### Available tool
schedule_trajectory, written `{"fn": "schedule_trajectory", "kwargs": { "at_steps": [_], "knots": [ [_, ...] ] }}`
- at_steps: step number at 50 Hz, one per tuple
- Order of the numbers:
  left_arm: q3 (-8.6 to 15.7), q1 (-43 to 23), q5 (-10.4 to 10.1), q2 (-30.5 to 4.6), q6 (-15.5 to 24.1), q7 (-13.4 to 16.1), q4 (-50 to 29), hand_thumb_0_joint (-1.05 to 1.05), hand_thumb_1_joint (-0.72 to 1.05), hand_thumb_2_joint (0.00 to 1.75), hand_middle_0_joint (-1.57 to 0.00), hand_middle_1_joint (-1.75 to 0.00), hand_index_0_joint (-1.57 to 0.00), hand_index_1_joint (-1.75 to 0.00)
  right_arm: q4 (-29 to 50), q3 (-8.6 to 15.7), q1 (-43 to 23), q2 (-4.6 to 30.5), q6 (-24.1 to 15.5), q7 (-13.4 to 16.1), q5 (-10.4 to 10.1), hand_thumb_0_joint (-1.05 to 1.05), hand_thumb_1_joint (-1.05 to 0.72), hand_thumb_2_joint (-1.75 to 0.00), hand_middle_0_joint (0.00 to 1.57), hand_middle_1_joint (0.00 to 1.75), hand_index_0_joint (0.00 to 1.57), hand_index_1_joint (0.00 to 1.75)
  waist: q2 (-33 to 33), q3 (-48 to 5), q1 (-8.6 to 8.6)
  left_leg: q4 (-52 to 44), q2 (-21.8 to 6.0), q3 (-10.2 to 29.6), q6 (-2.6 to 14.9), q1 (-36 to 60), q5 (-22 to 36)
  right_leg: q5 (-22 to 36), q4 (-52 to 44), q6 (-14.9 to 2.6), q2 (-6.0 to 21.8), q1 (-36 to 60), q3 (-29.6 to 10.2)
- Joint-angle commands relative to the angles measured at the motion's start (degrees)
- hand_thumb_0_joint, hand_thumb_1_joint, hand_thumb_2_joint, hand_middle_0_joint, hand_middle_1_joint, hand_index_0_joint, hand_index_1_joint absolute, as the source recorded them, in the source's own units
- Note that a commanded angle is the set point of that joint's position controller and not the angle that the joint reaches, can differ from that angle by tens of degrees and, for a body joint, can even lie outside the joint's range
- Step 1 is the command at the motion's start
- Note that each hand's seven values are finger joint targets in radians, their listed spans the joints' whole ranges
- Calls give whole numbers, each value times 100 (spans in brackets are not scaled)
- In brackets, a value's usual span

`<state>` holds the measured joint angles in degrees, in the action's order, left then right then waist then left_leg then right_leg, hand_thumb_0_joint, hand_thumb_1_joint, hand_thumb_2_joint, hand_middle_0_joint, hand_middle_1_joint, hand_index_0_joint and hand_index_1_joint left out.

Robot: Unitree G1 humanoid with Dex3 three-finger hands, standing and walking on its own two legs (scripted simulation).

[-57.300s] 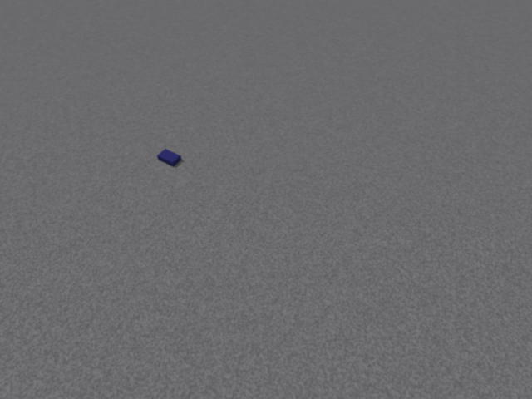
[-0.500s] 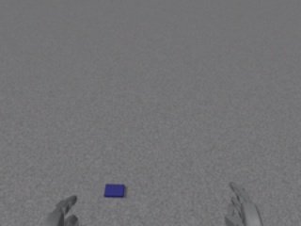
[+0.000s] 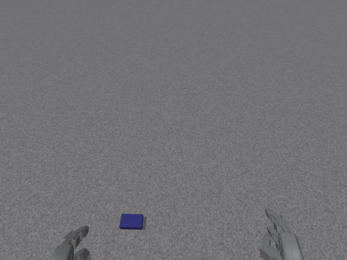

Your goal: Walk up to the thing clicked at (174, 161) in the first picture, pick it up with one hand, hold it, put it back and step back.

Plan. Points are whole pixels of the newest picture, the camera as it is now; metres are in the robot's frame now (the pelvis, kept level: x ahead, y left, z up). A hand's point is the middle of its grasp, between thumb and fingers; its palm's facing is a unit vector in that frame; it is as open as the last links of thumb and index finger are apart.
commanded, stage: home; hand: left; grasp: from above
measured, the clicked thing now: (131, 221) +0.48 +0.20 -0.70
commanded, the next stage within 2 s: stand in 0.02 s
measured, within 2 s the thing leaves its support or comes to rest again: neither
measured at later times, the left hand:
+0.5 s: hand out of the picture +0.06 +0.24 -0.11, palm faces +0.04 -0.94 -0.33, open 7.4 cm
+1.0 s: hand out of the picture +0.03 +0.24 -0.10, palm faces +0.04 -0.94 -0.34, open 7.4 cm
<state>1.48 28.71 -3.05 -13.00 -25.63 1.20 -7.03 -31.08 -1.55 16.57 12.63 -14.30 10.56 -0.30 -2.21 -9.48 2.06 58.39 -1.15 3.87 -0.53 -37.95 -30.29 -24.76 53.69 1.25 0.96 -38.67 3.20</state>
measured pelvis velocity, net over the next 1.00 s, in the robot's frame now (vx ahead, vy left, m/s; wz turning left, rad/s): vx -0.01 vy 0.00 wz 0.00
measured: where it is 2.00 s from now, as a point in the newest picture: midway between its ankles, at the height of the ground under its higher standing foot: outside the picture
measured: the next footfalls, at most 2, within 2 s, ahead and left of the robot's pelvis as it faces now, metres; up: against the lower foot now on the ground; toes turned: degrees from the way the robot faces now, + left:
none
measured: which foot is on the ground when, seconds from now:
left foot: down 0.00-1.00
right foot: down 0.00-1.00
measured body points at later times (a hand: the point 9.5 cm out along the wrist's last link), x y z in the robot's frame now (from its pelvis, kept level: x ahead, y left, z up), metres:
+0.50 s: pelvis -0.01 +0.01 +0.04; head +0.00 +0.02 +0.49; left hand +0.06 +0.29 -0.09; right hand +0.08 -0.28 -0.08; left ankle -0.01 +0.12 -0.68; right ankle +0.02 -0.14 -0.68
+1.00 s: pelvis -0.01 +0.00 +0.06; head -0.02 +0.00 +0.51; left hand +0.03 +0.29 -0.07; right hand +0.06 -0.28 -0.08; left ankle -0.01 +0.12 -0.68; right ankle +0.02 -0.14 -0.68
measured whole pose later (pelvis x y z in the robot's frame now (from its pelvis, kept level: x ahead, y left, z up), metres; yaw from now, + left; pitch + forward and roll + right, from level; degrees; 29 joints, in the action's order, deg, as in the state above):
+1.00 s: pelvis -0.01 +0.00 +0.06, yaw +0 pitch -5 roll +0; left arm 1.7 9.4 1.9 -16.2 -0.4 1.9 64.9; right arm -62.4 2.1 9.7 16.7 0.0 1.4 1.8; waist -0.7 3.6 -1.4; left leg 21.7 1.3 1.8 0.2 -4.3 -12.2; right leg -9.7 22.4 2.0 3.4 -7.3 1.6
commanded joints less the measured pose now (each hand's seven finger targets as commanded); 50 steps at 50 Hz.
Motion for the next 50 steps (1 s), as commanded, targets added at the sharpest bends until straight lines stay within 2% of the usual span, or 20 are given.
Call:
{"fn": "schedule_trajectory", "kwargs": {
  "at_steps": [1, 5, 6, 7, 8, 9, 10, 13, 15, 17, 21, 27, 29, 31, 33, 43, 45, 47, 49, 50],
  "knots": [
    [389, -159, 26, -630, 281, 33, -1146, 0, 90, 90, -20, -30, -20, -30, 904, 300, -380, 716, -297, 50, -22, 0, -90, -90, 20, 30, 20, 30, -22, -346, 36, -1055, 111, -73, 104, 164, 1354, 915, -835, -116, -166, 595, 90],
    [333, -142, 29, -580, 268, 34, -1133, 0, 90, 90, -20, -30, -20, -30, 930, 289, -389, 700, -310, 46, -17, 0, -90, -90, 20, 30, 20, 30, -95, -374, 25, -1087, 102, -42, 90, 153, 1307, 865, -800, -122, -170, 578, 108],
    [391, -1768, 668, -1023, 1480, 236, 878, 0, 90, 90, -20, -30, -20, -30, -515, 543, -711, 1391, 355, -295, 768, 0, -90, -90, 20, 30, 20, 30, 153, 901, -373, -1630, -174, 261, 348, 441, 2356, 902, -869, -361, 242, 1483, -364],
    [473, -1191, 737, -1091, 1851, 223, 1870, 0, 90, 90, -20, -30, -20, -30, -576, 607, -688, 1431, 616, -465, 749, 0, -90, -90, 20, 30, 20, 30, 385, 408, -395, -1557, -110, 79, 387, 803, 2505, 919, -1085, -556, 283, 1681, -607],
    [425, -1102, 704, -1182, 2033, 182, 2107, 0, 90, 90, -20, -30, -20, -30, -397, 650, -657, 1518, 756, -560, 788, 0, -90, -90, 20, 30, 20, 30, 417, 303, -297, -1457, -53, 148, 391, 957, 2275, 1038, -1283, -645, 312, 1545, -797],
    [392, -1197, 728, -1322, 2172, 165, 2359, 0, 90, 90, -20, -30, -20, -30, -461, 642, -638, 1468, 808, -650, 699, 0, -90, -90, 20, 30, 20, 30, 339, 236, -308, -1594, -39, 184, 399, 1129, 2013, 1020, -1294, -614, 410, 1771, -833],
    [378, -1374, 723, -1261, 2259, 127, 2587, 0, 90, 90, -20, -30, -20, -30, -652, 614, -620, 1276, 836, -750, 522, 0, -90, -90, 20, 30, 20, 30, 295, 199, -323, -1724, 8, 110, 380, 1284, 1930, 1152, -1276, -580, 480, 1830, -854],
    [380, -1649, 628, -1242, 2337, 112, 3380, 0, 90, 90, -20, -30, -20, -30, -914, 643, -751, 1160, 927, -925, 333, 0, -90, -90, 20, 30, 20, 30, 576, 320, -375, -1887, 96, 39, 341, 1421, 1567, 926, -1794, -459, 562, 1944, -872],
    [375, -1840, 610, -1226, 2431, 114, 3872, 0, 90, 90, -20, -30, -20, -30, -1170, 658, -707, 1177, 1003, -955, 360, 0, -90, -90, 20, 30, 20, 30, 465, 408, -322, -2102, 36, 83, 365, 1716, 1555, 826, -1942, -386, 574, 1932, -828],
    [366, -1904, 594, -1165, 2489, 108, 4279, 0, 90, 90, -20, -30, -20, -30, -1345, 669, -760, 1226, 1068, -957, 391, 0, -90, -90, 20, 30, 20, 30, 42, 761, -351, -2608, -103, 341, 403, 1654, 1152, 585, -2030, -279, 443, 1913, -645],
    [357, -1808, 552, -1097, 2587, 90, 5043, 0, 90, 90, -20, -30, -20, -30, -1643, 671, -786, 1303, 1125, -919, 358, 0, -90, -90, 20, 30, 20, 30, -145, 787, -402, -3206, -290, 558, 365, 1932, 1596, 1282, -2164, -205, 354, 2485, -446],
    [348, -1840, 516, -1250, 2644, 133, 5867, 0, 90, 90, -20, -30, -20, -30, -2146, 658, -673, 1373, 1227, -850, 269, 0, -90, -90, 20, 30, 20, 30, 43, 839, -317, -3386, -241, 368, 263, 2514, 2427, 1933, -2733, -246, 519, 2957, -542],
    [323, -1912, 501, -1266, 2622, 151, 6059, 0, 90, 90, -20, -30, -20, -30, -2281, 638, -612, 1356, 1257, -832, 254, 0, -90, -90, 20, 30, 20, 30, 131, 943, -274, -3603, -273, 369, 264, 2593, 2377, 1863, -2857, -211, 503, 2999, -517],
    [288, -1828, 495, -1238, 2617, 144, 6262, 0, 90, 90, -20, -30, -20, -30, -2400, 626, -690, 1398, 1274, -827, 234, 0, -90, -90, 20, 30, 20, 30, 45, 1003, -337, -3716, -304, 385, 258, 2685, 2328, 1784, -3003, -189, 519, 3094, -511],
    [280, -1917, 501, -1268, 2600, 154, 6397, 0, 90, 90, -20, -30, -20, -30, -2486, 620, -699, 1418, 1301, -823, 227, 0, -90, -90, 20, 30, 20, 30, 9, 1176, -310, -3970, -338, 430, 247, 2605, 2032, 1585, -3071, -162, 492, 3106, -480],
    [241, -2010, 496, -1370, 2640, 150, 6829, 0, 90, 90, -20, -30, -20, -30, -2748, 579, -826, 1439, 1322, -848, 192, 0, -90, -90, 20, 30, 20, 30, 187, 1189, -325, -4150, -349, 347, 202, 2953, 2364, 1731, -3479, -134, 597, 3271, -531],
    [238, -2038, 494, -1393, 2615, 133, 6859, 0, 90, 90, -20, -30, -20, -30, -2797, 565, -782, 1439, 1326, -855, 192, 0, -90, -90, 20, 30, 20, 30, 167, 1366, -314, -4298, -338, 358, 183, 2868, 1969, 1509, -3538, -129, 558, 3164, -518],
    [232, -2018, 489, -1398, 2638, 130, 6897, 0, 90, 90, -20, -30, -20, -30, -2811, 562, -860, 1447, 1322, -871, 188, 0, -90, -90, 20, 30, 20, 30, 212, 1263, -336, -4227, -339, 330, 197, 2934, 2179, 1592, -3582, -130, 605, 3266, -536],
    [243, -2107, 487, -1452, 2627, 124, 6920, 0, 90, 90, -20, -30, -20, -30, -2842, 555, -843, 1429, 1344, -878, 196, 0, -90, -90, 20, 30, 20, 30, 294, 1458, -312, -4345, -352, 348, 187, 2793, 1731, 1195, -3626, -123, 562, 3129, -554],
    [238, -2140, 475, -1443, 2631, 112, 6919, 0, 90, 90, -20, -30, -20, -30, -2861, 556, -822, 1484, 1346, -882, 202, 0, -90, -90, 20, 30, 20, 30, 144, 1382, -306, -4364, -365, 342, 201, 2738, 1618, 1272, -3630, -125, 586, 3243, -586]
  ]
}}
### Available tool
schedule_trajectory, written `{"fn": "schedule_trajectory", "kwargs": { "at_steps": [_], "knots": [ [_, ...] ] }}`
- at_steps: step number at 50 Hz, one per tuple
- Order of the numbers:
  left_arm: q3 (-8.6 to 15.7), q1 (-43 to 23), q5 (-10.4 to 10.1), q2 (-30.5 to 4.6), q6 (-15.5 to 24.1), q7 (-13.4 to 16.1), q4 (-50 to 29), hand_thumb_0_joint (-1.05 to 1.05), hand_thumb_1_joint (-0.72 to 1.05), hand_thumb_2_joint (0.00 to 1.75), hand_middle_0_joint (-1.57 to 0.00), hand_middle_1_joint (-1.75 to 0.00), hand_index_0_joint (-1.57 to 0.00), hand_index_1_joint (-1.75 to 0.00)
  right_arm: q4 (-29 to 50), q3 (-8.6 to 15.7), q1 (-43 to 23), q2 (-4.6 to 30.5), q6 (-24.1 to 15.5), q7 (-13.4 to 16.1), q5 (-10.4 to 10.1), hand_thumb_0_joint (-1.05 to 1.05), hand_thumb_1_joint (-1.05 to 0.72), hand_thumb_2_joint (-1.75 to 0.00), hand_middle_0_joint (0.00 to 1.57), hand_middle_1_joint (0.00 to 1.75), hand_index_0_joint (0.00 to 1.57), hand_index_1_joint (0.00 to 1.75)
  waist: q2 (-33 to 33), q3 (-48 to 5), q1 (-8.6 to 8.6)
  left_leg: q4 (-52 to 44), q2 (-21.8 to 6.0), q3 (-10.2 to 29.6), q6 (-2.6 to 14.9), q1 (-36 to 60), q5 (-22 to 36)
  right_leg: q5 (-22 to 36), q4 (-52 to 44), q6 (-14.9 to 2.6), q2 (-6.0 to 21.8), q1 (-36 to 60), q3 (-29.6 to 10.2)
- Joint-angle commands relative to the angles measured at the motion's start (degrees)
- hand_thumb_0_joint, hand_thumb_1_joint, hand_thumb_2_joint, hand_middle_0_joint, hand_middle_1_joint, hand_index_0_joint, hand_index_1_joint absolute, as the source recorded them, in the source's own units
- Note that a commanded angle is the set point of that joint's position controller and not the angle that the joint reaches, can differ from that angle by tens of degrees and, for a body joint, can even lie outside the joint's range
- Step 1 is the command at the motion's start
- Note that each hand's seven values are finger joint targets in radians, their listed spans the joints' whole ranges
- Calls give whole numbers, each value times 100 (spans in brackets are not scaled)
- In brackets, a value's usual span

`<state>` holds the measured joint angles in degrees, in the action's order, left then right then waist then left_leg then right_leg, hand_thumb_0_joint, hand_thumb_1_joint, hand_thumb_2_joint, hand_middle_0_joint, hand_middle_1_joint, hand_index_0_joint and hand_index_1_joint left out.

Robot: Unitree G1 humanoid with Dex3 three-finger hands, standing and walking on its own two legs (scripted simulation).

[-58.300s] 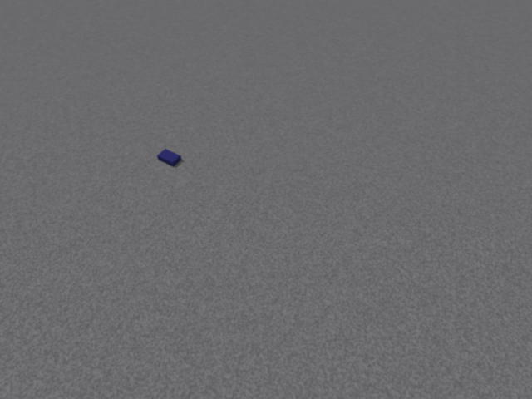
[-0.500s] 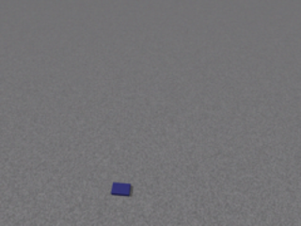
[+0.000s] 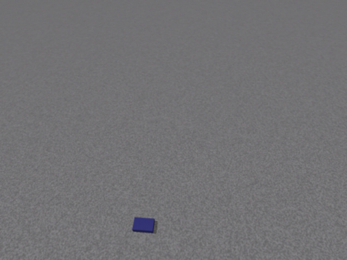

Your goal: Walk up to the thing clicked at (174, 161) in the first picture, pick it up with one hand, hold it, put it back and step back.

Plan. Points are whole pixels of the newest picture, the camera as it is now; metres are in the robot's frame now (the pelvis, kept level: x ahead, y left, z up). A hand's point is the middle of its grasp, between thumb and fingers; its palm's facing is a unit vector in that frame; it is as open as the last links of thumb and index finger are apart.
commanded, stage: stand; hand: left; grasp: from above
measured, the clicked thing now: (143, 225) +0.49 +0.20 -0.76
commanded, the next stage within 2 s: step back in 1.64 s
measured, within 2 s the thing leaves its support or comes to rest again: neither
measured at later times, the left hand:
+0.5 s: hand out of the picture +0.06 +0.22 -0.16, palm faces +0.02 -0.94 -0.34, open 7.4 cm
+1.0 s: hand out of the picture +0.10 +0.22 -0.15, palm faces +0.01 -0.94 -0.34, open 7.4 cm
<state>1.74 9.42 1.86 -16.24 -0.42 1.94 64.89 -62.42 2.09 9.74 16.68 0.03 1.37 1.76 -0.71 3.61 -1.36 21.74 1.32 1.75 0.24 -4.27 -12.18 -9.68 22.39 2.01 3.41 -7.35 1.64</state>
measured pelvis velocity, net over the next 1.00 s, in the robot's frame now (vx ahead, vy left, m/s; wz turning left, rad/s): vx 0.02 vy -0.02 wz -0.02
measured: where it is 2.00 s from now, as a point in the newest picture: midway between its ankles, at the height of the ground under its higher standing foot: outside the picture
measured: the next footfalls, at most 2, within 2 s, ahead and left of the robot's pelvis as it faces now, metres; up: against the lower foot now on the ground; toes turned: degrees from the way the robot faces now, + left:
none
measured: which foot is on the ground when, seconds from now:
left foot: down 0.00-1.00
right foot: down 0.00-1.00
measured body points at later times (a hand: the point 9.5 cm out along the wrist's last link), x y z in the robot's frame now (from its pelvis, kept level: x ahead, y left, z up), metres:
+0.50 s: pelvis +0.01 -0.02 +0.00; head +0.01 -0.03 +0.45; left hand +0.06 +0.27 -0.13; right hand +0.06 -0.31 -0.14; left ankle +0.00 +0.12 -0.74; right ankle +0.03 -0.14 -0.74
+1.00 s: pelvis +0.02 -0.02 +0.00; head +0.03 -0.03 +0.45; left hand +0.10 +0.27 -0.13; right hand +0.09 -0.32 -0.14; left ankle +0.00 +0.12 -0.74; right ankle +0.03 -0.14 -0.74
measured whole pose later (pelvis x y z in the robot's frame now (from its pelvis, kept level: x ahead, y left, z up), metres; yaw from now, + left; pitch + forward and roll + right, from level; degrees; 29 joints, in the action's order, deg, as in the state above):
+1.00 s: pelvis +0.02 -0.02 +0.00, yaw -1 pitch -3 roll +0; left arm 1.6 5.2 0.7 -17.4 0.2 0.7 66.1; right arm -64.4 1.0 7.1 18.9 -0.5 1.0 1.3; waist -1.0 3.6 -0.5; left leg 17.9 -1.3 1.4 -1.8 -2.8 -12.0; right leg -9.9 20.0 0.0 0.8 -7.0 1.5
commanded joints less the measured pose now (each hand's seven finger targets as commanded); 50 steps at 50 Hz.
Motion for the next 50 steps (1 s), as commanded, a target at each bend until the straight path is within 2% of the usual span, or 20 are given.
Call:
{"fn": "schedule_trajectory", "kwargs": {
  "at_steps": [1, 2, 3, 7, 9, 13, 14, 17, 21, 23, 31, 37, 42, 44, 46, 47, 50],
  "knots": [
    [204, -172, -5, -1110, 115, 31, -272, 0, 90, 90, -20, -30, -20, -30, 287, 201, -233, 1090, -91, 30, -17, 0, -90, -90, 20, 30, 20, 30, 42, 16, -2, -648, -601, 539, 119, -542, 5, -191, -532, -219, 352, 88, -427],
    [203, -175, -12, -1139, 120, 25, -252, 0, 90, 90, -20, -30, -20, -30, 257, 188, -191, 1055, -84, 19, -25, 0, -90, -90, 20, 30, 20, 30, 125, 154, 16, -664, -577, 529, 103, -613, -114, -399, -602, -199, 330, -9, -444],
    [209, -254, -14, -1161, 126, 18, -268, 0, 90, 90, -20, -30, -20, -30, 252, 184, -166, 1072, -90, 16, -17, 0, -90, -90, 20, 30, 20, 30, 39, 73, 55, -679, -603, 522, 115, -612, -162, -338, -564, -217, 346, 66, -463],
    [221, -267, -18, -1216, 120, -3, -240, 0, 90, 90, -20, -30, -20, -30, 234, 172, -246, 1115, -88, 3, -25, 0, -90, -90, 20, 30, 20, 30, -7, 74, 24, -733, -614, 541, 107, -669, -415, -453, -570, -226, 320, 9, -470],
    [216, -309, -23, -1233, 131, -11, -229, 0, 90, 90, -20, -30, -20, -30, 224, 168, -260, 1128, -102, 3, -30, 0, -90, -90, 20, 30, 20, 30, 65, -51, 42, -690, -633, 511, 107, -506, -153, -360, -585, -255, 353, -17, -507],
    [196, -331, -40, -1242, 154, -20, -215, 0, 90, 90, -20, -30, -20, -30, 174, 151, -196, 1169, -102, -8, -28, 0, -90, -90, 20, 30, 20, 30, 97, -65, 52, -611, -626, 463, 107, -502, -9, -383, -674, -238, 374, 12, -556],
    [194, -328, -51, -1236, 162, -18, -213, 0, 90, 90, -20, -30, -20, -30, 179, 154, -221, 1180, -117, -6, -39, 0, -90, -90, 20, 30, 20, 30, 43, -161, 61, -591, -662, 470, 118, -392, 187, -192, -651, -262, 402, 85, -564],
    [207, -430, -60, -1285, 160, -22, -207, 0, 90, 90, -20, -30, -20, -30, 140, 129, -185, 1158, -108, -2, -31, 0, -90, -90, 20, 30, 20, 30, 65, -139, 89, -609, -674, 445, 100, -454, 189, -166, -634, -272, 385, 102, -559],
    [199, -355, -85, -1257, 164, -45, -158, 0, 90, 90, -20, -30, -20, -30, 103, 97, -215, 1191, -126, -2, -43, 0, -90, -90, 20, 30, 20, 30, 1, -180, 38, -650, -701, 446, 106, -435, 254, 92, -601, -271, 380, 224, -546],
    [194, -391, -74, -1244, 164, -42, -146, 0, 90, 90, -20, -30, -20, -30, 111, 91, -243, 1176, -119, -8, -54, 0, -90, -90, 20, 30, 20, 30, 166, -138, 43, -624, -698, 432, 95, -382, 309, -69, -647, -258, 352, 107, -541],
    [198, -466, -108, -1229, 181, -42, -143, 0, 90, 90, -20, -30, -20, -30, 82, 85, -240, 1209, -124, 6, -56, 0, -90, -90, 20, 30, 20, 30, 52, -315, 81, -603, -756, 373, 67, -226, 718, 618, -574, -289, 380, 295, -543],
    [199, -526, -95, -1260, 184, -55, -166, 0, 90, 90, -20, -30, -20, -30, 78, 84, -299, 1244, -124, 4, -60, 0, -90, -90, 20, 30, 20, 30, 58, -313, 84, -624, -783, 352, 44, -189, 720, 528, -604, -282, 359, 278, -537],
    [214, -571, -107, -1291, 202, -51, -211, 0, 90, 90, -20, -30, -20, -30, 87, 84, -309, 1285, -144, 11, -67, 0, -90, -90, 20, 30, 20, 30, -1, -527, 118, -584, -815, 317, 36, -68, 1149, 1282, -468, -311, 408, 432, -522],
    [214, -555, -118, -1301, 199, -57, -204, 0, 90, 90, -20, -30, -20, -30, 79, 82, -344, 1294, -153, 13, -62, 0, -90, -90, 20, 30, 20, 30, 22, -523, 91, -610, -823, 319, 21, 5, 1249, 1294, -459, -295, 385, 380, -511],
    [214, -613, -121, -1313, 185, -60, -205, 0, 90, 90, -20, -30, -20, -30, 71, 72, -342, 1274, -142, 15, -60, 0, -90, -90, 20, 30, 20, 30, 70, -407, 109, -650, -819, 314, 15, -108, 1041, 1039, -494, -291, 368, 354, -518],
    [210, -612, -116, -1294, 182, -63, -227, 0, 90, 90, -20, -30, -20, -30, 91, 76, -403, 1298, -143, 16, -57, 0, -90, -90, 20, 30, 20, 30, 20, -456, 89, -618, -838, 291, 32, -49, 1120, 1151, -480, -314, 386, 342, -516],
    [210, -631, -107, -1334, 171, -76, -217, 0, 90, 90, -20, -30, -20, -30, 82, 61, -416, 1282, -141, 1, -70, 0, -90, -90, 20, 30, 20, 30, 74, -305, 80, -708, -821, 317, 1, -147, 813, 685, -554, -290, 341, 240, -524]
  ]
}}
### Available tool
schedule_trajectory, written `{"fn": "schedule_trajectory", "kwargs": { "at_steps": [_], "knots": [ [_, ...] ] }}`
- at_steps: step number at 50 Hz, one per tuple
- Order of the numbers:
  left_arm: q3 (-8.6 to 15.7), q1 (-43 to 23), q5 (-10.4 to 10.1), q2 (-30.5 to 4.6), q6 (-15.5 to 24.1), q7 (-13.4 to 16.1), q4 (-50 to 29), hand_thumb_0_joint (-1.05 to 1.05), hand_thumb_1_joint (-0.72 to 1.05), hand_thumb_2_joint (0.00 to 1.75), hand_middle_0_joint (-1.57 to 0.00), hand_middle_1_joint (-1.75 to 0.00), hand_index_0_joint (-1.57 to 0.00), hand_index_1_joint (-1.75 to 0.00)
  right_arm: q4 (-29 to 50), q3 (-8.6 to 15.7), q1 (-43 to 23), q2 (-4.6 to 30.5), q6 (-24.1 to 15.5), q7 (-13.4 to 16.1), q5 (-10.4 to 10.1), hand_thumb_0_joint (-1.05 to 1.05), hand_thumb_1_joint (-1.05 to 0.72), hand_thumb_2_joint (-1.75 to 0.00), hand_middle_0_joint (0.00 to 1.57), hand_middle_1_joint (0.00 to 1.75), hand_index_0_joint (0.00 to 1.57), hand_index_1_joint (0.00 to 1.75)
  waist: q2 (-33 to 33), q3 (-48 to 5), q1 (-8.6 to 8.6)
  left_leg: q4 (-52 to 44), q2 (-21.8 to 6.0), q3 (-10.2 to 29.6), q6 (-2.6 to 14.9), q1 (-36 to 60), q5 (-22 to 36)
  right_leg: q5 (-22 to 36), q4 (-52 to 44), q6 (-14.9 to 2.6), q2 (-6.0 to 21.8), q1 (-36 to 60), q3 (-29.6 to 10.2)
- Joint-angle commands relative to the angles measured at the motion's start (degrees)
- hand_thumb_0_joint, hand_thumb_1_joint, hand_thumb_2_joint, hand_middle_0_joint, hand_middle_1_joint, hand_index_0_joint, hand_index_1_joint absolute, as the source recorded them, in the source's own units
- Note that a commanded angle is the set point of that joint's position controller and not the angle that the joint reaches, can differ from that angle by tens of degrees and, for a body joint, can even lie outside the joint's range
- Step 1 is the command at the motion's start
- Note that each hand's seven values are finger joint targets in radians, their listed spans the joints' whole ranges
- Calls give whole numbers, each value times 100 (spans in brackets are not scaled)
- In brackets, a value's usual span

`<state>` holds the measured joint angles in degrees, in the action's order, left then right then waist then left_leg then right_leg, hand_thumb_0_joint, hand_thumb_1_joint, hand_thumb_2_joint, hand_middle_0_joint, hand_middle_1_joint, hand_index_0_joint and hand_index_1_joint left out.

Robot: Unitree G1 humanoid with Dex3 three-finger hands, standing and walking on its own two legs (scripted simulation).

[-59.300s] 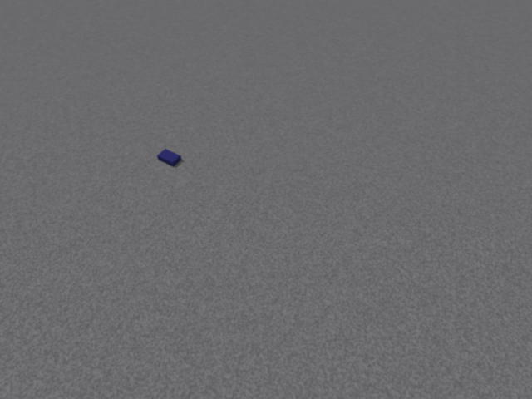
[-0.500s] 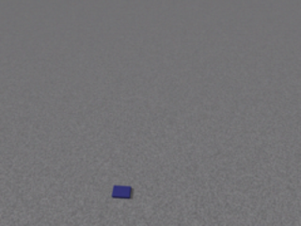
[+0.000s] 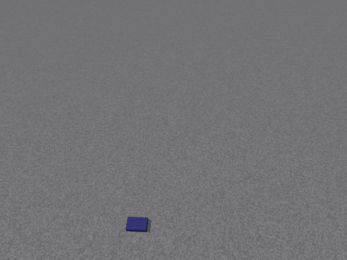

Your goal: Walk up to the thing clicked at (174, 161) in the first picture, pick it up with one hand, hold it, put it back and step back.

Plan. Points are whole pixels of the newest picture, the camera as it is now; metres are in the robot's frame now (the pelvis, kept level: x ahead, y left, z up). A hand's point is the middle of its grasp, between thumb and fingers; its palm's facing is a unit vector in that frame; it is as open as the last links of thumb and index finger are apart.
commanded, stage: stand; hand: left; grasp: from above
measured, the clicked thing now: (137, 224) +0.46 +0.23 -0.77
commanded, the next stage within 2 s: step back in 0.64 s
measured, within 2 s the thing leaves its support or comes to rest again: neither
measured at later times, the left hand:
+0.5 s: hand out of the picture +0.08 +0.24 -0.16, palm faces +0.00 -0.94 -0.34, open 7.4 cm
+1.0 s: hand out of the picture +0.09 +0.31 -0.18, palm faces -0.03 -0.93 -0.38, open 7.4 cm
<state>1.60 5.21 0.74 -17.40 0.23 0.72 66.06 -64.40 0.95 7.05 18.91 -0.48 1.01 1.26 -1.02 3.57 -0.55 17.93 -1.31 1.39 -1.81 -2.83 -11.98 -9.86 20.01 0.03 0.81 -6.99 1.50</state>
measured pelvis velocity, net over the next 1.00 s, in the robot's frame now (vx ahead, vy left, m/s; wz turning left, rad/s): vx -0.06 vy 0.05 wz -0.01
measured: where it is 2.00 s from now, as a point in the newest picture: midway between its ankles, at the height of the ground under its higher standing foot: outside the picture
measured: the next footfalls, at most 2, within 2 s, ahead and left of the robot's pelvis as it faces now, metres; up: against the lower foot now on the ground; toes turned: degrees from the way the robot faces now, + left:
right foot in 1.40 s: -0.14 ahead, -0.07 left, +0.00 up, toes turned -3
left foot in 1.76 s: -0.21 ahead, +0.16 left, +0.00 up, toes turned -4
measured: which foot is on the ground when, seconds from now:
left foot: down 0.00-1.00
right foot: down 0.00-0.94, up 0.96-1.00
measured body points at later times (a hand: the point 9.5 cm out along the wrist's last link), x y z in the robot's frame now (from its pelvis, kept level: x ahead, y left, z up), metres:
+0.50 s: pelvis +0.00 +0.00 +0.00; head +0.01 -0.01 +0.45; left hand +0.08 +0.29 -0.13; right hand +0.07 -0.30 -0.14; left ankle -0.02 +0.14 -0.75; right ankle +0.01 -0.12 -0.75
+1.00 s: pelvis -0.06 +0.05 -0.02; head +0.01 +0.07 +0.42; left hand +0.09 +0.36 -0.16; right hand +0.00 -0.28 -0.13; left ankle -0.07 +0.15 -0.75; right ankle -0.01 -0.11 -0.72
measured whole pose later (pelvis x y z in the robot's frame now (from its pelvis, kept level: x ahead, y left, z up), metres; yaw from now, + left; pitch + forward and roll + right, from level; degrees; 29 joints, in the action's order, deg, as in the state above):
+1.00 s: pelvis -0.06 +0.05 -0.02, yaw -1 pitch -2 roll +0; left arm 3.5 -0.1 0.7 -23.5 -3.5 2.0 52.7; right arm -56.0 3.7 7.7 21.6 1.7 -0.1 2.3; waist 3.7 11.6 0.5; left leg 36.0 2.4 0.5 2.1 -14.6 -19.8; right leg -27.0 46.3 -0.4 -1.0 -25.1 -7.2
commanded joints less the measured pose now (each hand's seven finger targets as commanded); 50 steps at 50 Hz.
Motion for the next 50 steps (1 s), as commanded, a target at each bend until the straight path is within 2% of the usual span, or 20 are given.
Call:
{"fn": "schedule_trajectory", "kwargs": {
  "at_steps": [1, 4, 5, 12, 31, 32, 34, 35, 37, 38, 39, 41, 42, 44, 45, 46, 47, 48, 49, 50],
  "knots": [
    [214, -186, 3, -1217, 118, 43, -343, 0, 90, 90, -20, -30, -20, -30, 282, 187, -143, 1092, -97, 32, -21, 0, -90, -90, 20, 30, 20, 30, 60, -400, 9, -279, -576, 337, 222, -184, 833, 756, -315, -109, 624, 223, -532],
    [219, -224, 11, -1238, 116, 41, -342, 0, 90, 90, -20, -30, -20, -30, 279, 187, -170, 1099, -90, 27, -19, 0, -90, -90, 20, 30, 20, 30, 78, -346, 9, -336, -580, 365, 227, -292, 696, 639, -320, -110, 611, 237, -524],
    [215, -232, 8, -1239, 129, 40, -357, 0, 90, 90, -20, -30, -20, -30, 298, 191, -177, 1146, -92, 25, -10, 0, -90, -90, 20, 30, 20, 30, 42, -434, 18, -289, -586, 337, 255, -258, 804, 865, -309, -116, 647, 293, -561],
    [209, -219, -12, -1292, 148, 27, -372, 0, 90, 90, -20, -30, -20, -30, 299, 187, -159, 1142, -105, 10, -21, 0, -90, -90, 20, 30, 20, 30, 123, -514, 31, -276, -597, 311, 232, -121, 968, 1088, -279, -125, 645, 272, -554],
    [175, -158, -22, -1354, 157, 9, -391, 0, 90, 90, -20, -30, -20, -30, 299, 159, -139, 1171, -92, -15, -26, 0, -90, -90, 20, 30, 20, 30, 98, -378, 28, -346, -594, 288, 222, -207, 660, 771, -349, -133, 616, 154, -613],
    [434, -153, -106, -1823, 106, 31, -535, 0, 90, 90, -20, -30, -20, -30, 400, 266, -389, 1463, 5, -32, -61, 0, -90, -90, 20, 30, 20, 30, 246, 171, -18, 397, -473, 266, 347, -655, 1376, 1991, -9, -176, 643, -226, -783],
    [500, -79, -117, -1893, 82, 70, -716, 0, 90, 90, -20, -30, -20, -30, 515, 266, -132, 1304, 71, -30, -139, 0, -90, -90, 20, 30, 20, 30, 506, -307, 60, 1266, -168, -31, 310, -694, 1164, 2643, 1, -587, 1012, -68, -1029],
    [543, -48, -115, -1961, 69, 78, -810, 0, 90, 90, -20, -30, -20, -30, 576, 271, -35, 1236, 113, -36, -168, 0, -90, -90, 20, 30, 20, 30, 664, -494, 53, 1749, 69, -145, 272, -780, 714, 2742, -75, -867, 1289, -49, -1285],
    [559, -327, -8, -1968, 39, 100, -1127, 0, 90, 90, -20, -30, -20, -30, 722, 359, 65, 1216, 238, -58, -117, 0, -90, -90, 20, 30, 20, 30, 1060, -668, 59, 3242, 396, 14, 343, -1127, -1805, 2453, -194, -1460, 1906, -343, -1768],
    [573, -426, 69, -1981, 32, 102, -1290, 0, 90, 90, -20, -30, -20, -30, 811, 384, 182, 1220, 284, -74, -114, 0, -90, -90, 20, 30, 20, 30, 1074, -699, 108, 3620, 310, 300, 407, -1216, -2036, 2505, 4, -1551, 1963, -445, -1683],
    [547, -583, 82, -1904, 12, 122, -1395, 0, 90, 90, -20, -30, -20, -30, 854, 400, 297, 1229, 303, -87, -138, 0, -90, -90, 20, 30, 20, 30, 1098, -705, 184, 3705, 225, 484, 456, -1192, -2026, 2526, 183, -1513, 1852, -612, -1498],
    [485, -656, 133, -1780, -35, 147, -1556, 0, 90, 90, -20, -30, -20, -30, 948, 421, 414, 1261, 298, -91, -156, 0, -90, -90, 20, 30, 20, 30, 1110, -731, 201, 3257, 184, 343, 394, -1383, -1709, 2457, 457, -1322, 1585, -479, -1292],
    [487, -588, 134, -1797, -66, 155, -1627, 0, 90, 90, -20, -30, -20, -30, 986, 440, 435, 1324, 282, -82, -133, 0, -90, -90, 20, 30, 20, 30, 1077, -830, 124, 2933, 207, 249, 352, -1449, -1565, 2532, 658, -1254, 1535, -286, -1289],
    [448, -686, 61, -1826, -158, 144, -1732, 0, 90, 90, -20, -30, -20, -30, 927, 462, 694, 1251, 221, -60, -35, 0, -90, -90, 20, 30, 20, 30, 923, -867, 285, 1349, 170, 15, 307, -1151, -640, 2193, 1180, -990, 1309, -261, -1079],
    [421, -598, -9, -1754, -229, 104, -1760, 0, 90, 90, -20, -30, -20, -30, 927, 508, 679, 1262, 178, -50, 43, 0, -90, -90, 20, 30, 20, 30, 618, -701, 291, 598, 209, -101, 282, -892, 267, 1758, 1427, -771, 1063, -545, -944],
    [376, -396, -70, -1500, -282, 92, -1821, 0, 90, 90, -20, -30, -20, -30, 1031, 586, 552, 1553, 139, -31, 173, 0, -90, -90, 20, 30, 20, 30, -93, -616, 156, 110, -503, 858, 366, -677, 1337, 738, 2061, -455, 513, -1009, -741],
    [319, -206, -91, -1206, -316, 112, -1821, 0, 90, 90, -20, -30, -20, -30, 1142, 672, 318, 2029, 98, -36, 222, 0, -90, -90, 20, 30, 20, 30, -1229, -572, -40, -1, -1467, 2177, 636, -244, 2582, -2207, 2781, -231, -531, -2058, -606],
    [402, -336, -10, -1499, -330, 198, -1825, 0, 90, 90, -20, -30, -20, -30, 1295, 754, 286, 2427, 93, -53, 119, 0, -90, -90, 20, 30, 20, 30, -1330, -614, 304, 62, -1950, 2528, 1165, -811, 2935, -2926, 3594, -122, -711, -1825, -1183],
    [434, -562, 34, -1591, -349, 222, -1736, 0, 90, 90, -20, -30, -20, -30, 1306, 736, 200, 2167, 74, -29, 106, 0, -90, -90, 20, 30, 20, 30, -864, -514, 328, 136, -1828, 2280, 1192, -859, 2969, -2699, 4191, -165, -707, -1825, -1424],
    [416, -402, -20, -1556, -352, 221, -1721, 0, 90, 90, -20, -30, -20, -30, 1339, 631, -48, 1911, 55, 17, 75, 0, -90, -90, 20, 30, 20, 30, -596, -536, 152, 453, -1447, 1673, 1075, -483, 3406, -2323, 4589, -148, -753, -2102, -1561]
  ]
}}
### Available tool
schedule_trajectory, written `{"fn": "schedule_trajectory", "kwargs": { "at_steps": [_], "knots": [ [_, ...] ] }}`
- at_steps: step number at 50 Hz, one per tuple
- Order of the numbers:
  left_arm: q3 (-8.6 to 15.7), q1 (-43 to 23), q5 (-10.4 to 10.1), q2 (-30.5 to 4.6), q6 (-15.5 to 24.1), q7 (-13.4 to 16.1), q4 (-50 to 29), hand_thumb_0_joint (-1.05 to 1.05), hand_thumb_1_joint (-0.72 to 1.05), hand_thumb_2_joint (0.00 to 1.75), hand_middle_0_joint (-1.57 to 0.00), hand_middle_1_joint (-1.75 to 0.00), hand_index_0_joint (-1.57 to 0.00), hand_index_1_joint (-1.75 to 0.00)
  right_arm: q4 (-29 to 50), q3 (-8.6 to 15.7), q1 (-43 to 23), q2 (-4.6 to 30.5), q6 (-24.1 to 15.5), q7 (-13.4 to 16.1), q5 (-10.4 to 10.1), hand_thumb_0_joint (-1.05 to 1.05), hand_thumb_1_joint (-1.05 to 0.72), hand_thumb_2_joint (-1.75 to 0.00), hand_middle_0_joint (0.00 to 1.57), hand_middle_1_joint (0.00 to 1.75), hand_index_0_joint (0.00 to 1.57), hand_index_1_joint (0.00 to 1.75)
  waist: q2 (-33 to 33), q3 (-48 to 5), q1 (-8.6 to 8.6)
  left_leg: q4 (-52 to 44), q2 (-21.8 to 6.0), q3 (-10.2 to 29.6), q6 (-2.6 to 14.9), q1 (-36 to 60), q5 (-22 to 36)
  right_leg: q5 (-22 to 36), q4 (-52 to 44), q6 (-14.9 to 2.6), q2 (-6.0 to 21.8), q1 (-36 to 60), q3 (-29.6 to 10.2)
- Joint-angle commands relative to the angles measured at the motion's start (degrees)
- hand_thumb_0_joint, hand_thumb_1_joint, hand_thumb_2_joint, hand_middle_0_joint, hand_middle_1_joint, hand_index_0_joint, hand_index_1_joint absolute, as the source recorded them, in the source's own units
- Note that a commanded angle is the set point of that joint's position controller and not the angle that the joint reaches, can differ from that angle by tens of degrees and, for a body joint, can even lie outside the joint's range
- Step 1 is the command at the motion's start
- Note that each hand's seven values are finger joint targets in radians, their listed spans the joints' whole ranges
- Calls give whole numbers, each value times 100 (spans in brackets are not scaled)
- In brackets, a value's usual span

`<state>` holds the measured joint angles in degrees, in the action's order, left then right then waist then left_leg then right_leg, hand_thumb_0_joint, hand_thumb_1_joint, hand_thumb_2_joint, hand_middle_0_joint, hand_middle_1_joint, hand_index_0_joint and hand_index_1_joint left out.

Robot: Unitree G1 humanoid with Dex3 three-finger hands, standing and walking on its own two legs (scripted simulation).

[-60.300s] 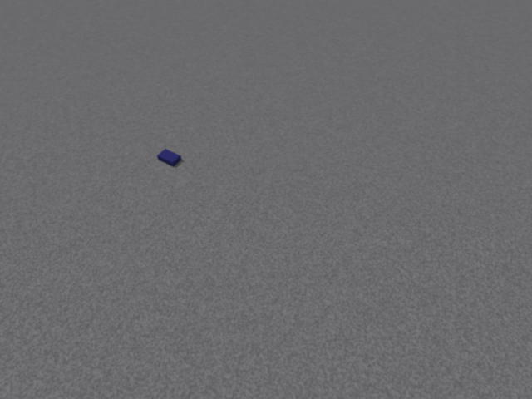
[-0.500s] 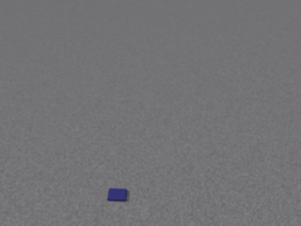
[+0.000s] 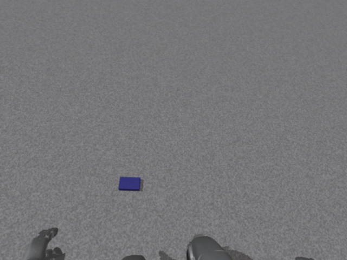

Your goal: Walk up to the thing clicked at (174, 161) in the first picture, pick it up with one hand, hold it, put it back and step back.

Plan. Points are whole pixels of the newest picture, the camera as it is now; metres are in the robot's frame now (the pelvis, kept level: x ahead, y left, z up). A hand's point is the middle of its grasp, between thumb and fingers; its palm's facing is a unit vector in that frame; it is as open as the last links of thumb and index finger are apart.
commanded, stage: step back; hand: left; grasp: from above
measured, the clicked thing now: (129, 183) +0.53 +0.19 -0.74
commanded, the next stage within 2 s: none
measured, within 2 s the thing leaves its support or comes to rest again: neither
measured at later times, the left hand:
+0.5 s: hand out of the picture +0.00 +0.24 -0.14, palm faces -0.10 -0.91 -0.40, open 7.4 cm
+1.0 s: hand out of the picture -0.14 +0.26 -0.15, palm faces -0.04 -0.93 -0.38, open 7.4 cm
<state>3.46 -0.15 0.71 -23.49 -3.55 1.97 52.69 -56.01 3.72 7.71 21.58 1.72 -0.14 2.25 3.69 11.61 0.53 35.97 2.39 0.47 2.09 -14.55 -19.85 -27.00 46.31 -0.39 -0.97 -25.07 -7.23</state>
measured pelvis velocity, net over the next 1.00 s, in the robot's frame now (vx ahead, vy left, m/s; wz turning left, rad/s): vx -0.25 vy -0.01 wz -0.06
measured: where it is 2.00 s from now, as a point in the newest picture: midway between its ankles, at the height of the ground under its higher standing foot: outside the picture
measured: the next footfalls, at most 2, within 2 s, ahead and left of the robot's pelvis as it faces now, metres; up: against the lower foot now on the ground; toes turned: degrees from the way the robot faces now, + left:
right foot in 0.40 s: -0.07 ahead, -0.12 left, +0.00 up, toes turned -2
left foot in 0.76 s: -0.15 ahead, +0.11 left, +0.00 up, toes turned -3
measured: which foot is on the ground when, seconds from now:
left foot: down 0.00-0.42, up 0.44-0.74, down 0.76-1.00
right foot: up 0.00-0.38, down 0.40-0.78, up 0.80-1.00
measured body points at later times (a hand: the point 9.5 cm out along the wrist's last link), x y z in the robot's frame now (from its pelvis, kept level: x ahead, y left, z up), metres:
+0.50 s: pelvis -0.11 -0.01 +0.00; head -0.06 -0.03 +0.45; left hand +0.01 +0.29 -0.11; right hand -0.02 -0.33 -0.12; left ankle -0.06 +0.10 -0.68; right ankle -0.12 -0.12 -0.72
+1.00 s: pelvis -0.25 -0.01 +0.00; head -0.20 +0.01 +0.45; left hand -0.13 +0.31 -0.12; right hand -0.16 -0.32 -0.10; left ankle -0.19 +0.11 -0.72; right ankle -0.30 -0.16 -0.65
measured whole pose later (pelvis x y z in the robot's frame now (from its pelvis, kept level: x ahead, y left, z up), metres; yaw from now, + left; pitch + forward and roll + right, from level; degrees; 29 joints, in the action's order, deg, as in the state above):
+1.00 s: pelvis -0.25 -0.01 +0.00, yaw -3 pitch -2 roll -1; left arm 5.3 9.4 1.0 -23.3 -4.2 0.6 46.6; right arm -48.3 2.4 8.3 20.7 0.8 1.1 2.2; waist 2.0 9.6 -0.8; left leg 33.9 -1.6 0.7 0.8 -18.6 -13.2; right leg -29.6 65.8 1.3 -5.2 -23.7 -8.4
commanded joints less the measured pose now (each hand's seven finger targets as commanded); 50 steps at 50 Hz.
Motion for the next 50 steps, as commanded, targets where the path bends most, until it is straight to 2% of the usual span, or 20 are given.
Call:
{"fn": "schedule_trajectory", "kwargs": {
  "at_steps": [1, 2, 7, 13, 16, 19, 20, 21, 22, 23, 25, 32, 34, 36, 37, 38, 39, 40, 43, 50],
  "knots": [
    [211, 466, -78, -897, 29, 86, -344, 0, 90, 90, -20, -30, -20, -30, 596, 308, -383, 1473, -172, 177, 5, 0, -90, -90, 20, 30, 20, 30, -1113, -1393, -183, -1141, -1523, 1319, 512, 1069, 4446, -256, 2149, -97, -587, -631, -655],
    [221, 668, -69, -910, 45, 74, -353, 0, 90, 90, -20, -30, -20, -30, 648, 291, -324, 1361, -175, 218, -23, 0, -90, -90, 20, 30, 20, 30, -1206, -1426, -250, -1005, -1457, 1141, 493, 1296, 4487, -12, 2108, -94, -508, -711, -529],
    [306, 586, 19, -893, 98, 1, -610, 0, 90, 90, -20, -30, -20, -30, 727, 324, 178, 1306, -162, 276, -95, 0, -90, -90, 20, 30, 20, 30, -993, -1324, 114, -926, -1635, 1229, 847, 1603, 4256, -153, 1585, 205, -416, -491, -276],
    [341, 787, 46, -831, 124, -55, -732, 0, 90, 90, -20, -30, -20, -30, 904, 378, 250, 1464, -156, 250, -78, 0, -90, -90, 20, 30, 20, 30, -1025, -1536, 190, -890, -1893, 1387, 1170, 1445, 3513, -252, 485, 129, -150, 51, 73],
    [371, 1116, 54, -797, 156, -106, -644, 0, 90, 90, -20, -30, -20, -30, 999, 360, -32, 1508, -134, 206, -88, 0, -90, -90, 20, 30, 20, 30, -1183, -1636, 27, -863, -1861, 1315, 1013, 954, 2774, 44, -487, 12, 6, 664, 356],
    [413, 1651, 117, -822, 231, -115, -462, 0, 90, 90, -20, -30, -20, -30, 1007, 286, -253, 1426, -65, 171, -158, 0, -90, -90, 20, 30, 20, 30, -843, -1701, -231, -444, -1507, 967, 536, 178, 1972, 1502, -2141, -188, 75, 1696, 403],
    [499, 1577, 182, -1149, 264, -116, -544, 0, 90, 90, -20, -30, -20, -30, 1055, 235, -228, 1260, -64, 148, -202, 0, -90, -90, 20, 30, 20, 30, -121, -1631, -177, 42, -1030, 707, 184, -623, 1216, 1870, -2256, -471, 731, 1962, -645],
    [597, 1271, 99, -1624, 232, -150, -671, 0, 90, 90, -20, -30, -20, -30, 1119, 208, -515, 1046, -51, 166, -233, 0, -90, -90, 20, 30, 20, 30, 1102, -1162, -323, 1148, 136, -15, -185, -974, -502, 2072, -2838, -1330, 1727, 1115, -1870],
    [603, 948, 173, -1748, 269, -136, -919, 0, 90, 90, -20, -30, -20, -30, 1054, 261, -506, 1131, 3, 209, -191, 0, -90, -90, 20, 30, 20, 30, 1160, -827, -355, 2509, 285, 423, -251, -847, -1686, 2371, -3019, -1804, 2361, 340, -2483],
    [554, 696, 111, -1467, 292, -114, -1040, 0, 90, 90, -20, -30, -20, -30, 949, 250, -217, 1207, 28, 198, -211, 0, -90, -90, 20, 30, 20, 30, 606, -801, -167, 3069, 316, 855, -238, -922, -1448, 2744, -2865, -1672, 2151, 442, -2040],
    [449, 368, 78, -1096, 288, -65, -1101, 0, 90, 90, -20, -30, -20, -30, 776, 175, 151, 1115, -11, 197, -287, 0, -90, -90, 20, 30, 20, 30, 258, -858, 74, 3122, 502, 870, -246, -1116, -931, 3556, -2376, -1152, 1377, 877, -781],
    [453, 974, 145, -1047, 226, -3, -1248, 0, 90, 90, -20, -30, -20, -30, 1012, 110, 157, 1054, -116, 234, -183, 0, -90, -90, 20, 30, 20, 30, 627, -1420, -368, 1219, 75, 373, -366, -1179, -1102, 4403, -1708, -1253, 1527, 2471, -633],
    [440, 880, 109, -1134, 173, -33, -1298, 0, 90, 90, -20, -30, -20, -30, 934, 145, 377, 1019, -122, 206, -142, 0, -90, -90, 20, 30, 20, 30, 747, -1479, -263, 331, -28, 135, -277, -673, -758, 4122, -1570, -1146, 1457, 2198, -606],
    [408, 671, 59, -1188, 110, -78, -1375, 0, 90, 90, -20, -30, -20, -30, 778, 203, 776, 1010, -148, 166, -111, 0, -90, -90, 20, 30, 20, 30, 437, -1532, 1, -970, 8, -158, -175, 210, 503, 3434, -1309, -854, 1256, 1645, -371],
    [359, 720, 55, -1055, 79, -97, -1397, 0, 90, 90, -20, -30, -20, -30, 793, 256, 778, 1114, -174, 165, -52, 0, -90, -90, 20, 30, 20, 30, 186, -1506, 12, -1313, -239, 187, -75, 508, 1051, 2720, -1183, -592, 1066, 1200, -305],
    [313, 823, 43, -849, 57, -119, -1429, 0, 90, 90, -20, -30, -20, -30, 856, 383, 727, 1575, -195, 151, 59, 0, -90, -90, 20, 30, 20, 30, -891, -1509, -19, -1540, -1389, 1773, 351, 887, 1394, 1300, -388, -252, 449, 165, 20],
    [405, 388, 9, -967, 79, -56, -1508, 0, 90, 90, -20, -30, -20, -30, 991, 488, 391, 2171, -174, 97, -3, 0, -90, -90, 20, 30, 20, 30, -1900, -1318, 194, -1858, -2475, 2830, 1268, 56, 2067, -817, 863, -47, -359, 14, 481],
    [466, 195, 117, -1062, 64, -3, -1419, 0, 90, 90, -20, -30, -20, -30, 1035, 510, 314, 2149, -203, 118, 29, 0, -90, -90, 20, 30, 20, 30, -1496, -1122, 303, -1842, -2636, 3049, 1542, -516, 2221, -1108, 1883, -43, -403, 171, -248],
    [473, 967, -34, -959, 42, -36, -1066, 0, 90, 90, -20, -30, -20, -30, 1145, 305, -325, 1550, -237, 213, -7, 0, -90, -90, 20, 30, 20, 30, -988, -1099, -296, -1347, -1836, 1521, 1093, -45, 2896, -290, 2925, -78, -541, -293, -471],
    [430, 986, 40, -844, 114, -125, -1119, 0, 90, 90, -20, -30, -20, -30, 1187, 364, 168, 1545, -184, 228, -14, 0, -90, -90, 20, 30, 20, 30, -1366, -1401, 95, -912, -1773, 1276, 1225, 950, 2776, -348, 801, 263, -161, -46, 52]
  ]
}}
